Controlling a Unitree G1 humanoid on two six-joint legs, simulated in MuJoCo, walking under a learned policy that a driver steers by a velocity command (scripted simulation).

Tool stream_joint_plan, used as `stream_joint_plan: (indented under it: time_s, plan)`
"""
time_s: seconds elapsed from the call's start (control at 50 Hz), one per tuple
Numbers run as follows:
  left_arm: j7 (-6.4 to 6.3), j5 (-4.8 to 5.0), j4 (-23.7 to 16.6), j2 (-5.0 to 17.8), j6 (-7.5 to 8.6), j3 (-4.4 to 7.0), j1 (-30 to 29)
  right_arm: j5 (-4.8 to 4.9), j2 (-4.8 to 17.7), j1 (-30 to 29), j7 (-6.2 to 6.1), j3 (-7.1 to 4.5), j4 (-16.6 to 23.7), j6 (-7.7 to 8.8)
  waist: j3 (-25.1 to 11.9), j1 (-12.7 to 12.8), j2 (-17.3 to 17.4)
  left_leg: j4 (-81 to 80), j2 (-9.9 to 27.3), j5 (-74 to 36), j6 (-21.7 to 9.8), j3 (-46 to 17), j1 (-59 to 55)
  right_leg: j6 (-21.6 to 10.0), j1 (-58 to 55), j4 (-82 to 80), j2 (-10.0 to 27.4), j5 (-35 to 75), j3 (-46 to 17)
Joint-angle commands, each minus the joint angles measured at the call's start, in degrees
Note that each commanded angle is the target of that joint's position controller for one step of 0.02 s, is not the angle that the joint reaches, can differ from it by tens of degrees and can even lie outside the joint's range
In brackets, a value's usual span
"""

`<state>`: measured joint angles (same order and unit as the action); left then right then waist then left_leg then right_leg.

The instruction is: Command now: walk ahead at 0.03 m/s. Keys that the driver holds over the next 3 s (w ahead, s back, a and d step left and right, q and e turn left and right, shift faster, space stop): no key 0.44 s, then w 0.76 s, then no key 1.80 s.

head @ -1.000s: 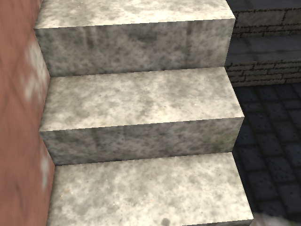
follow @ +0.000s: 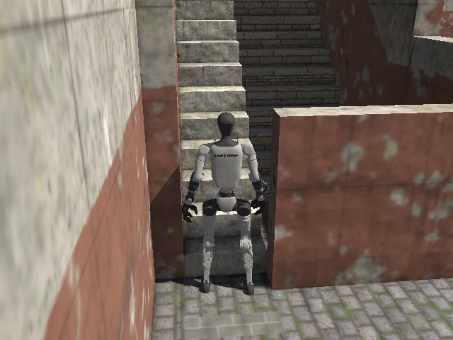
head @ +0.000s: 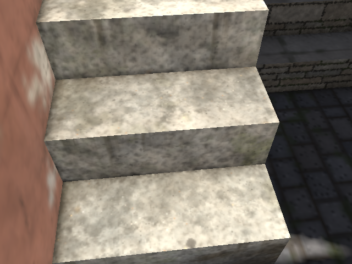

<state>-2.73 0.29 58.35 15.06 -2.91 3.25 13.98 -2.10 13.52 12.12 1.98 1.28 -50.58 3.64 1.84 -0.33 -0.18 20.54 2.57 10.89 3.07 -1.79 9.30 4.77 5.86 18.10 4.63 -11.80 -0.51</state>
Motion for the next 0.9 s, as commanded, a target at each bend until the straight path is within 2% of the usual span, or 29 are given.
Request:
stream_joint_plan:
  time_s: [0.02,0.28,0.32,0.44,0.46,0.52,0.56,0.66,0.68,0.72,0.74,0.78,0.8,0.9]
  plan:
    - [-0.37,-0.02,-1.71,6.84,0.32,1.22,2.76,0.01,5.85,0.57,-0.12,-1.54,2.85,0.51,-0.81,0.15,0.33,-3.24,2.88,-5.62,0.61,-3.65,-0.28,-0.39,1.48,-2.36,2.84,8.12,-2.56]
    - [-0.81,0.16,-1.4,6.48,0.26,1.34,5.82,0.04,5.11,3.1,-0.14,-2.03,2.61,0.4,0.08,0.15,0.7,-3.11,2.4,-4.72,-0.07,-4.04,0.41,-0.13,2.87,-2.25,2.77,5.79,-2.66]
    - [-0.52,0.66,-1.8,6.85,0.53,1.36,5.51,0.22,5.45,3.91,-0.45,-2.19,2.72,0.6,-0.35,0.07,0.84,-2.46,2.81,-4.15,-0.37,-4.65,0.36,0.3,2.9,-1.49,2.93,5.76,-3.17]
    - [-0.59,0.51,-1.71,6.56,0.46,1.23,6.29,0.16,5.01,4.31,-0.48,-2.23,3.33,0.58,0.4,0.16,0.95,-2.33,2.62,-3.79,-0.56,-4.94,1.28,0.44,3.32,-1.3,2.74,5.09,-3.19]
    - [-0.68,0.49,-1.7,6.2,0.41,1.1,6.37,0.09,4.73,4.22,-0.61,-2.12,3.4,0.49,-0.05,0.2,1.13,-2.73,2.31,-0.91,-0.62,-4.85,1.18,0.35,3.29,-1.54,2.39,3.1,-2.86]
    - [-1.04,0.45,-2.3,5.02,0.41,0.49,5.56,-0.3,4.39,2.21,-1.23,-1.74,4.27,0.19,2.15,0.45,2.09,-5.33,1.72,10.56,-0.77,-5.52,3.42,-0.16,4.86,-2.32,1.41,-2.36,-2.16]
    - [-1.21,0.43,-2.76,5.03,0.85,0.22,5.31,-0.23,4.48,1.6,-1.59,-1.55,4.77,0.34,2.58,0.49,2.27,-5.68,1.52,11.59,-1.05,-5.66,3.85,-0.49,5.04,-2.37,1.19,-1.71,-2.07]
    - [-1.02,0.73,-3.32,5.43,1.95,0.05,4.02,0.11,4.61,1.77,-2.09,-1.18,5.87,1.28,-0.43,-0.24,0.85,-3.2,0.85,3.12,-2.08,-4.16,0.84,-1.44,3.96,-1.47,0.73,3.11,-1.55]
    - [-0.73,0.54,-3.81,4.68,2.31,-0.14,3.34,0.73,4.52,1.76,-2.06,-1.13,5.31,1.65,-1.57,0.6,0.16,-3.35,1.64,0.68,-2.06,-4.71,0.74,-0.94,2.99,-1.23,1.14,3.36,-1.31]
    - [-0.51,0.64,-3.99,4.95,2.66,-0.16,2.96,0.73,4.64,0.94,-1.99,-1.04,5.77,1.98,-1.95,0.73,0.51,-2.43,1.57,-4.81,-2.0,-4.22,-0.35,-0.84,2.55,-1.02,1.27,6.61,-1.63]
    - [-0.67,0.92,-3.96,4.58,2.54,-0.27,2.84,0.7,5.28,1.32,-1.77,-1.24,5.58,1.98,-2.08,1.22,-0.32,-2.21,1.9,-9.49,-1.68,-4.11,-0.7,-0.66,1.66,-0.61,1.09,8.51,-1.46]
    - [-1.06,0.48,-3.36,4.66,2.04,-0.32,3.63,0.5,4.41,0.03,-1.13,-0.88,5.87,2.01,-2.86,1.66,0.92,-1.78,1.37,-15.53,-1.48,-2.76,-1.88,-0.95,0.77,-1.0,1.04,11.88,-1.02]
    - [-0.84,0.42,-3.62,4.76,1.99,-0.36,2.78,1.18,4.5,-0.73,-0.7,-0.71,6.34,1.77,-3.7,1.17,1.6,-1.51,1.81,-18.57,-2.21,-2.58,-2.38,-1.15,-0.37,-0.72,1.04,13.65,-1.15]
    - [-0.21,0.65,-4.07,4.95,1.89,-0.29,0.46,0.98,4.86,-1.88,-0.48,-0.28,6.63,1.66,-5.06,1.2,0.8,-1.21,2.28,-22.35,-1.86,-2.25,-4.1,-1.11,-2.52,-1.21,1.39,19.08,-1.07]
